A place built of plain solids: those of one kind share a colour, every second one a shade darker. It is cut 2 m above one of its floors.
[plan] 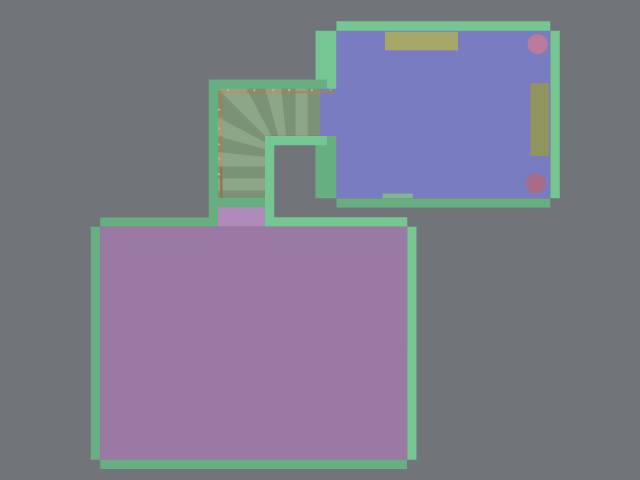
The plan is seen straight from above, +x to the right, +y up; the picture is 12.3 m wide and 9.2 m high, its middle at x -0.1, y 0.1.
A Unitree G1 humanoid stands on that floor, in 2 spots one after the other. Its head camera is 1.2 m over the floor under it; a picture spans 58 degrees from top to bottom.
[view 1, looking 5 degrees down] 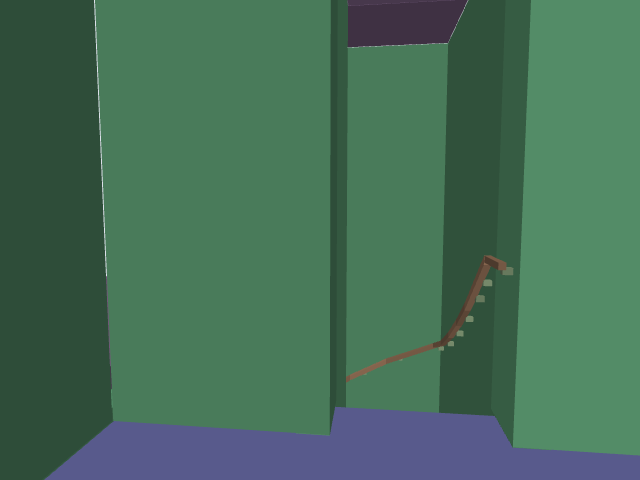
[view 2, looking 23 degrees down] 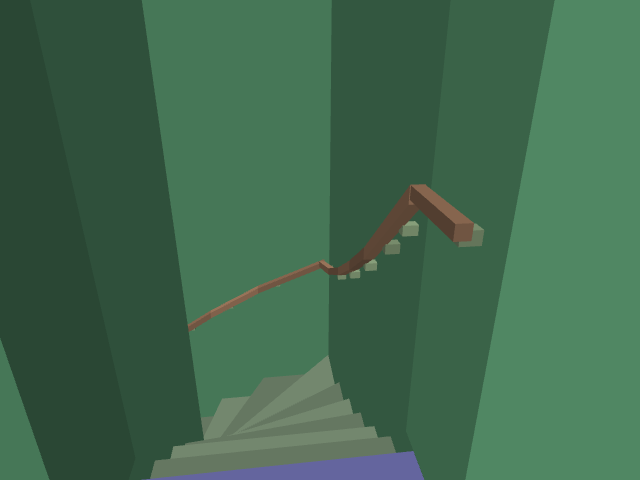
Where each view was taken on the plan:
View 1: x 2.34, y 2.31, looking -173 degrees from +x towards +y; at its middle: wall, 2.15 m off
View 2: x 0.89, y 2.56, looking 173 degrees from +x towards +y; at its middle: wall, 3.23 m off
